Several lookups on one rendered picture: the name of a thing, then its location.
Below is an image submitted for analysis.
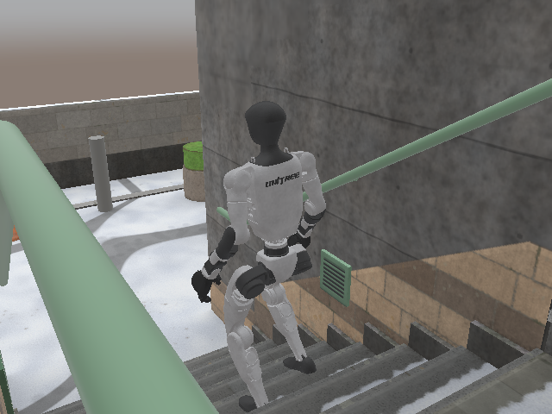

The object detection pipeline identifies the right robot hand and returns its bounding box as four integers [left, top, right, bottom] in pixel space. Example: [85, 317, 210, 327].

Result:
[287, 232, 311, 248]

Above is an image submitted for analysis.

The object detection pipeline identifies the right robot forearm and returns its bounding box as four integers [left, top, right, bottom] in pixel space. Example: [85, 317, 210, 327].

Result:
[298, 202, 326, 238]

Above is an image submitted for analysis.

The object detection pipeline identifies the left robot shin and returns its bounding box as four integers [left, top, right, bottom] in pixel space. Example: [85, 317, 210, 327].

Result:
[227, 332, 269, 408]

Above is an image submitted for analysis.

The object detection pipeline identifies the left robot hand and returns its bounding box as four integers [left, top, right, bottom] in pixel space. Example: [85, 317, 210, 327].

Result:
[191, 270, 221, 303]

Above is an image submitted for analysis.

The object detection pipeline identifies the right robot upper arm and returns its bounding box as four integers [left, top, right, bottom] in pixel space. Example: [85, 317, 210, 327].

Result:
[291, 151, 326, 216]

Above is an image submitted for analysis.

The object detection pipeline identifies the left robot forearm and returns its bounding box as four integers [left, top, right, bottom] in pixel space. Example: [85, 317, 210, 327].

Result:
[201, 227, 238, 279]

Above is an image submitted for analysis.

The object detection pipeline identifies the robot right foot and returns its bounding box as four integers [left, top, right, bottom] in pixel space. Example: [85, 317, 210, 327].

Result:
[283, 355, 317, 374]

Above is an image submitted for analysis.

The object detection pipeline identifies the left robot upper arm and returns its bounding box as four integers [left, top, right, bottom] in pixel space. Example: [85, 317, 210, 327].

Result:
[223, 165, 252, 245]

